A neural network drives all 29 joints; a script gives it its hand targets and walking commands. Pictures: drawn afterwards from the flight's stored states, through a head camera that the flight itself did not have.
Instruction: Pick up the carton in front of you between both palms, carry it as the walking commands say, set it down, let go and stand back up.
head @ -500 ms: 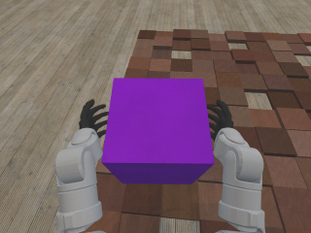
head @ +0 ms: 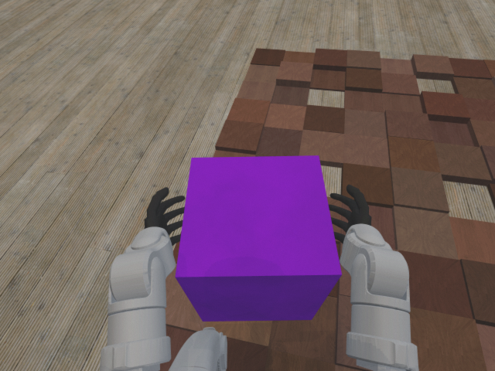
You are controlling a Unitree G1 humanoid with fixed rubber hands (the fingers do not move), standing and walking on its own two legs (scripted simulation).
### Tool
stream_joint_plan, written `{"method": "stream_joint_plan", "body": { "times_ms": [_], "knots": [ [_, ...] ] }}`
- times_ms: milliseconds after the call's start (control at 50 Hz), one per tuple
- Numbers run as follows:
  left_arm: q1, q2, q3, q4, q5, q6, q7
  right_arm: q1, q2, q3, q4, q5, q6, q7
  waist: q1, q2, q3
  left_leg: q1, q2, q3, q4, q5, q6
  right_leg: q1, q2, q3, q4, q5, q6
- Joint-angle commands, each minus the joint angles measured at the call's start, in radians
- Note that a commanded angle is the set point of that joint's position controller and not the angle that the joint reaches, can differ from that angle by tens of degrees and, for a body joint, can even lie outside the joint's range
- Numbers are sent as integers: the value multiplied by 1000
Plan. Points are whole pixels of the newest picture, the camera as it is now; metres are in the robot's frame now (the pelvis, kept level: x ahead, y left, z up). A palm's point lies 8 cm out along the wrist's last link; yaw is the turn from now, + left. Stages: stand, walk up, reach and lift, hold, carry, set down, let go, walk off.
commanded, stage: carry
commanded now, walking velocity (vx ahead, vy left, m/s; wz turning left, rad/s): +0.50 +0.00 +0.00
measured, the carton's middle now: (256, 245) +0.33 +0.01 -0.01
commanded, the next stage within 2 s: none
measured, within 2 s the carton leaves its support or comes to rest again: neither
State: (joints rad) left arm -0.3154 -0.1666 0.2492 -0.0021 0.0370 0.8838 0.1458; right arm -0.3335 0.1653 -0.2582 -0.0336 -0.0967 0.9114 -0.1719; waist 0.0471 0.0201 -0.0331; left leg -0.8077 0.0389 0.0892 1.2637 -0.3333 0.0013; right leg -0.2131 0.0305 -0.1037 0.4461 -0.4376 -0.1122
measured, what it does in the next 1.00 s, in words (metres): walks ahead: left foot 0.05 m higher, then right foot 0.04 m lower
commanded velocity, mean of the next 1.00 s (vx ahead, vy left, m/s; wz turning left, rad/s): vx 0.50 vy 0.00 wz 0.00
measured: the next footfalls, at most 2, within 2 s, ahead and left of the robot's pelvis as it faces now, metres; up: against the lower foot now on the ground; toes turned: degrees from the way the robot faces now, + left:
left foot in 0.18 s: +0.33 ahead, +0.08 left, +0.05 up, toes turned +1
right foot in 0.74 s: +0.62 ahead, -0.12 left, +0.00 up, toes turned -7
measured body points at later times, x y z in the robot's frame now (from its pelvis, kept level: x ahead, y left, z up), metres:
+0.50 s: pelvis +0.31 +0.02 +0.06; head +0.32 +0.02 +0.51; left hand +0.66 +0.13 +0.18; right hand +0.62 -0.18 +0.20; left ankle +0.29 +0.08 -0.69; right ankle +0.41 -0.14 -0.64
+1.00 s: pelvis +0.61 -0.09 +0.01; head +0.66 -0.13 +0.46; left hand +0.95 +0.06 +0.12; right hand +0.97 -0.25 +0.10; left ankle +0.65 +0.06 -0.59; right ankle +0.58 -0.11 -0.73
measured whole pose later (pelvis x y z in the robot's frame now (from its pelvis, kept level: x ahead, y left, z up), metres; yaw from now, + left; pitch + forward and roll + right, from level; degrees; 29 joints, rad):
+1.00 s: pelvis +0.61 -0.09 +0.01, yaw +0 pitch +5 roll +5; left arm -0.41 -0.20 0.31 -0.20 0.01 1.05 0.18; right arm -0.48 0.15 -0.28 -0.16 -0.05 1.06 -0.21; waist 0.04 0.03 0.00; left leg -0.80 0.03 0.07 1.35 -0.33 0.04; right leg -0.26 0.01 -0.11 0.46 -0.30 -0.12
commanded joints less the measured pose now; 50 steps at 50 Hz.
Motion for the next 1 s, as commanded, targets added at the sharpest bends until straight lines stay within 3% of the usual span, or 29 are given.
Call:
{"method": "stream_joint_plan", "body": {
  "times_ms": [0, 20, 60, 80, 100, 120, 140, 160, 180, 200, 260, 300, 340, 380, 440, 500, 560, 600, 640, 660, 680, 700, 740, 760, 780, 820, 840, 900, 980],
  "knots": [
    [-441, -812, -666, -99, -155, -40, 12, -366, 739, 598, -58, 104, -56, -6, -8, -100, -279, -97, 14, 43, -338, 27, 20, 398, -281, 222, -141, 724, -83],
    [-438, -790, -650, -150, -150, -42, 10, -381, 752, 631, -76, 107, -42, -1, 16, -138, -242, -11, -15, 105, -414, 103, 32, 335, -257, 159, -163, 821, -66],
    [-388, -799, -636, -78, -120, -25, 8, -464, 759, 649, -107, 137, -39, 2, -30, -192, -229, 268, -76, 182, -494, 200, 60, 183, -230, 72, -139, 1121, -33],
    [-397, -786, -648, -92, -127, -18, 8, -425, 762, 656, -95, 141, -41, 3, -96, -230, -274, 402, -105, 174, -548, 187, 80, 209, -206, -5, -22, 1329, 1],
    [-419, -785, -634, -136, -123, -24, 18, -450, 790, 648, -118, 173, -45, 3, -104, -201, -343, 511, -155, 222, -605, 188, 77, 220, -195, -62, 116, 1385, 12],
    [-421, -766, -647, -145, -125, -25, 20, -453, 768, 651, -132, 182, -48, 2, -170, -169, -442, 749, -115, 142, -752, 244, 83, 175, -141, -99, 361, 1241, 58],
    [-452, -742, -606, -187, -99, -31, 29, -437, 747, 646, -121, 189, -46, 4, -169, 56, -469, 1006, 53, -162, -742, 296, 166, -140, -62, -25, 622, 755, 77],
    [-410, -735, -596, -171, -96, -15, 34, -446, 709, 666, -144, 193, -38, 1, -133, 248, -515, 1142, 329, -593, -797, 497, 324, -402, 69, 37, 951, -16, 103],
    [-438, -735, -616, -238, -128, -21, 36, -466, 774, 720, -209, 260, -40, 5, -116, 134, -585, 1161, 290, -613, -815, 468, 330, -445, -3, 185, 1061, 32, 57],
    [-496, -739, -618, -298, -157, -29, 34, -488, 769, 727, -213, 267, -40, 8, -117, 75, -526, 1067, 279, -527, -804, 503, 316, -475, -37, 176, 1039, 18, 51],
    [-483, -661, -578, -261, -131, 9, 58, -533, 692, 718, -256, 275, -10, 8, -90, -4, -374, 780, 244, -456, -924, 214, 248, -403, -114, 169, 811, 85, 59],
    [-393, -565, -547, -160, -85, 52, 79, -483, 616, 698, -215, 279, 33, 9, -86, 36, -313, 761, 213, -349, -972, 239, 219, -423, -98, 103, 631, 89, 62],
    [-403, -522, -524, -182, -75, 92, 85, -498, 539, 688, -238, 283, 71, -5, -125, 21, -262, 747, 194, -314, -989, 339, 230, -447, -95, 58, 488, 153, 83],
    [-494, -536, -569, -263, -122, 121, 88, -513, 541, 643, -247, 287, 104, -11, -109, 132, -285, 771, 161, -209, -983, 456, 189, -403, -82, 36, 387, 291, 77],
    [-571, -538, -557, -313, -160, 163, 95, -537, 521, 580, -271, 294, 142, -20, -127, 124, -253, 851, 138, -176, -1014, 472, 188, -459, -77, 9, 284, 390, 100],
    [-578, -475, -532, -257, -139, 213, 103, -521, 459, 520, -177, 247, 188, -36, -105, 138, -218, 867, 148, -169, -1066, 258, 171, -482, -115, 41, 232, 414, 102],
    [-595, -518, -524, -210, -180, 243, 93, -645, 461, 550, -239, 252, 205, -46, -108, 62, -178, 871, 129, -86, -998, 400, 146, -430, -88, -8, 72, 449, 85],
    [-668, -514, -517, -257, -193, 244, 93, -599, 475, 522, -201, 236, 215, -50, -119, 143, -233, 933, 111, -71, -887, 604, 128, -326, -78, -38, -10, 486, 64],
    [-678, -530, -524, -243, -202, 250, 90, -626, 490, 522, -187, 217, 220, -54, -69, 135, -267, 848, 109, -21, -715, 626, 92, -126, -51, -55, -68, 521, 47],
    [-671, -536, -518, -190, -205, 257, 90, -601, 464, 492, -148, 180, 227, -60, -23, 49, -351, 762, 45, 31, -515, 515, 65, 97, -39, -100, -73, 506, 62],
    [-705, -512, -484, -210, -195, 252, 92, -631, 484, 505, -144, 195, 233, -63, 18, -143, -389, 498, 38, 38, -272, 308, 42, 376, -129, 17, -20, 451, 49],
    [-641, -512, -467, -177, -168, 251, 92, -658, 522, 542, -206, 204, 233, -60, -9, -368, -442, 210, -61, 3, -62, -183, 3, 509, -395, 459, -2, 573, -15],
    [-660, -511, -433, -131, -150, 249, 86, -724, 534, 536, -148, 242, 246, -55, 16, -270, -424, -1, -70, -60, 181, -156, 25, 466, -423, 663, -153, 355, -105],
    [-708, -592, -466, -210, -176, 236, 79, -800, 614, 560, -216, 274, 225, -50, -2, -242, -427, -38, -38, -77, 223, -131, 38, 443, -427, 573, -121, 281, -117],
    [-751, -639, -525, -163, -189, 234, 73, -712, 628, 506, -90, 227, 225, -44, 11, -144, -402, -33, 5, -84, 222, -103, 35, 400, -399, 505, -109, 329, -108],
    [-786, -716, -572, -236, -217, 195, 36, -714, 694, 530, -113, 216, 188, -28, -18, -55, -397, 33, 14, -79, 126, -17, 32, 309, -301, 338, -101, 472, -30],
    [-827, -712, -568, -289, -230, 173, 28, -718, 742, 547, -99, 205, 177, -29, -30, -192, -378, 10, 7, -42, 104, 20, 27, 264, -275, 252, -66, 639, 45],
    [-767, -732, -599, -324, -230, 139, 13, -665, 718, 595, -165, 159, 122, -35, -9, -167, -379, -111, -19, -2, 141, 5, 48, 393, -267, 220, -18, 847, 29],
    [-656, -663, -613, -324, -236, 126, 13, -643, 679, 619, -197, 178, 108, -48, 7, -185, -360, -228, -5, 32, 81, 37, 55, 445, -260, 204, -48, 837, -3]
  ]
}}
